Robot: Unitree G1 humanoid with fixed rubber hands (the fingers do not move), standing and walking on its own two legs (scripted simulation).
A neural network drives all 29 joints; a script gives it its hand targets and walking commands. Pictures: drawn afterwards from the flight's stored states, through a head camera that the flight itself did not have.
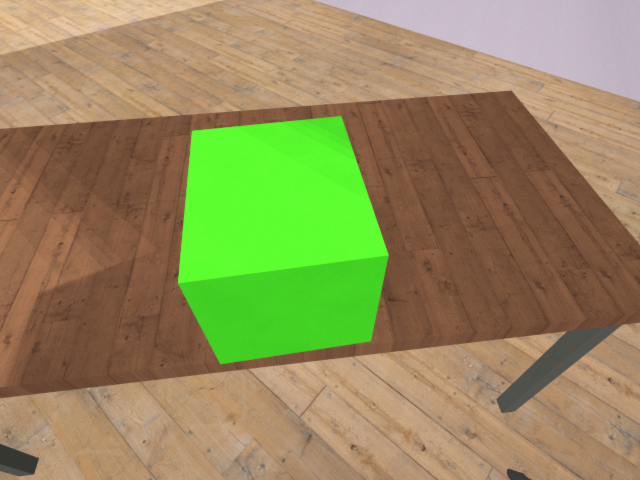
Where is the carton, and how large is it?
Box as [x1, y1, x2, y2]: [178, 116, 388, 363]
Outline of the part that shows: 340,116 192,131 178,284 220,363 370,340 388,255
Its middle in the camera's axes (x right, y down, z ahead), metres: -0.06 +0.00 +0.60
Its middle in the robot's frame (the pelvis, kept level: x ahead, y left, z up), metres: +0.45 +0.08 +0.01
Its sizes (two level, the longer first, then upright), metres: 0.280 0.232 0.221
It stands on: a table, 0.67 m high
